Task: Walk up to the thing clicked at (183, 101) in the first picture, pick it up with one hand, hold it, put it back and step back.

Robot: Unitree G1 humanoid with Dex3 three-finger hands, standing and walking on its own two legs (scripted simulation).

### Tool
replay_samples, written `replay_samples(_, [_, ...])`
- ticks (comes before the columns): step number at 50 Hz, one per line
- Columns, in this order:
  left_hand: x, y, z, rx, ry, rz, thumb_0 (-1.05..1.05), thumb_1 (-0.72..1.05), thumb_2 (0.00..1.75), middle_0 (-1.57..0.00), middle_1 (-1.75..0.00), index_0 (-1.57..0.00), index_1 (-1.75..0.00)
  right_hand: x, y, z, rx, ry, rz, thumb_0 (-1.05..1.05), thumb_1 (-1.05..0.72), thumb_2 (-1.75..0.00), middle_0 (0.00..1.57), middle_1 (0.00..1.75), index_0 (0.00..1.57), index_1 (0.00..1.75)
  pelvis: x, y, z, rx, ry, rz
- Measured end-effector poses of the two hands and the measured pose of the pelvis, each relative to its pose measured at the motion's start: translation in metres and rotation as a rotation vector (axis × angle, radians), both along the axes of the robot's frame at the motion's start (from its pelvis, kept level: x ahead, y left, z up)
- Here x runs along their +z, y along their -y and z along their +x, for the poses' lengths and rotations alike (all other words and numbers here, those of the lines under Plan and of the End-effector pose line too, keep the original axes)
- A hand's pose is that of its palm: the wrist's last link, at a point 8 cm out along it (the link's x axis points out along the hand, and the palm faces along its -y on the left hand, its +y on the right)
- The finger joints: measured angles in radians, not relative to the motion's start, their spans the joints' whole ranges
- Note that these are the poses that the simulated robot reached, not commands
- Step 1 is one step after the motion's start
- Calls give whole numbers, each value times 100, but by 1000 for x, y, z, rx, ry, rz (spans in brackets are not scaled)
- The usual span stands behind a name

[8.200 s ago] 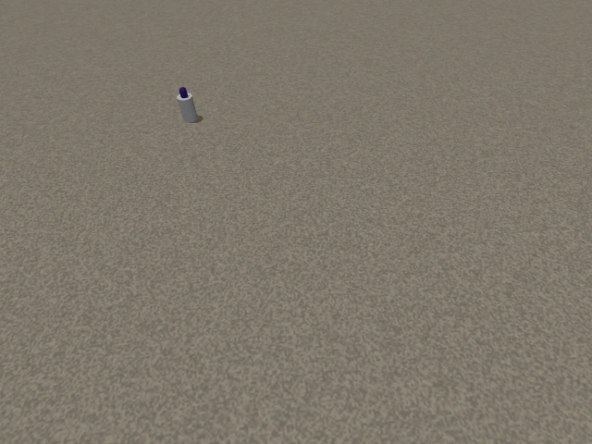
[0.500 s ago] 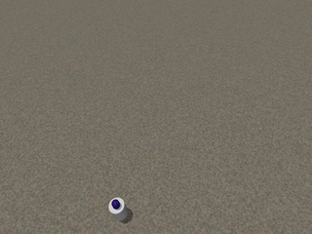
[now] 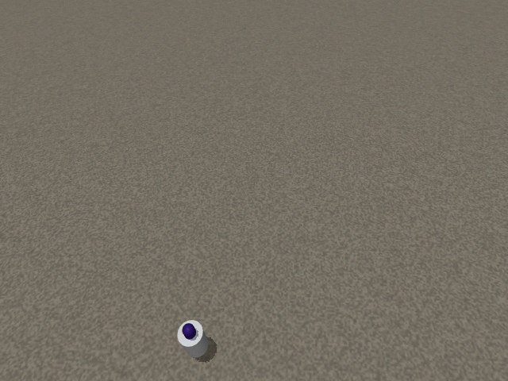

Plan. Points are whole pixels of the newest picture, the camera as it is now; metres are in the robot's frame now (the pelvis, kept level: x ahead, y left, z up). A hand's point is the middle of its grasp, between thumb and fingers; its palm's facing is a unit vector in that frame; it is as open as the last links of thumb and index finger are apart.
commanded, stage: stand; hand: left
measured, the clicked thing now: (192, 337) +0.39 +0.25 -0.68
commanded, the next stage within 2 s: go down in 0.82 s
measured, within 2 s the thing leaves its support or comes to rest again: neither
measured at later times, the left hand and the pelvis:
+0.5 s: hand out of the picture +0.08 +0.25 -0.16, palm faces -0.03 -0.94 -0.34, open 7.4 cm; pelvis +0.01 +0.00 +0.00, yaw +0 degrees
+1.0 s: hand out of the picture +0.10 +0.25 -0.15, palm faces +0.03 -0.94 -0.34, open 7.8 cm; pelvis +0.00 +0.00 +0.00, yaw +0 degrees
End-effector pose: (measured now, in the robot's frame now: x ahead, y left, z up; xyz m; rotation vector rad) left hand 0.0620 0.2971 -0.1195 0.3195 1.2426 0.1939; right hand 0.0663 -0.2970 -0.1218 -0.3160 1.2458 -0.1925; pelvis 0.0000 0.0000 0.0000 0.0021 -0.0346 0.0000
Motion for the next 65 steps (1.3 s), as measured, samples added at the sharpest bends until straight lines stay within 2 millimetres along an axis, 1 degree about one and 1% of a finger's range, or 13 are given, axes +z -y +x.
replay_samples(25, [1,0,11,-5,16,0,0,90,90,-21,-30,-21,-30,1,0,8,4,12,-5,1,-90,-90,20,30,20,30,0,0,6,-3,-1,-1])
replay_samples(47, [1,0,11,-6,13,3,0,90,90,-20,-29,-20,-29,1,1,8,-1,11,-4,1,-90,-90,20,30,20,30,0,0,7,-4,0,-1])
replay_samples(48, [1,1,13,4,30,1,0,89,89,-20,-29,-20,-29,2,0,9,-8,28,-4,1,-91,-90,20,30,20,30,0,0,6,-2,-11,-1])
replay_samples(50, [2,4,27,29,95,-4,0,86,86,-17,-25,-17,-26,3,-5,14,-1,87,-3,1,-92,-90,20,30,20,30,-3,0,1,6,-28,-2])
replay_samples(52, [-1,5,42,42,123,-9,0,80,80,-14,-21,-14,-21,1,-12,16,5,116,9,1,-94,-91,20,30,20,30,-6,0,-4,8,-52,-4])
replay_samples(55, [-6,3,66,27,150,-14,0,66,66,-9,-16,-10,-16,-2,-23,16,-3,145,25,1,-96,-91,20,30,20,30,-10,1,-9,5,-92,-4])
replay_samples(57, [-8,-2,79,16,169,-12,0,55,56,-7,-13,-8,-13,-4,-29,15,-10,158,36,1,-96,-91,20,30,20,30,-14,2,-10,0,-120,-4])
replay_samples(60, [-9,-8,87,15,182,-2,0,37,42,-6,-11,-7,-10,-7,-36,12,-24,173,47,1,-96,-91,20,30,20,30,-19,0,-9,-6,-144,-6])
replay_samples(65, [-18,-21,86,33,171,6,0,9,26,-5,-9,-6,-8,-16,-42,14,-24,204,52,1,-94,-91,20,30,20,30,-32,-5,-7,-8,-184,-13])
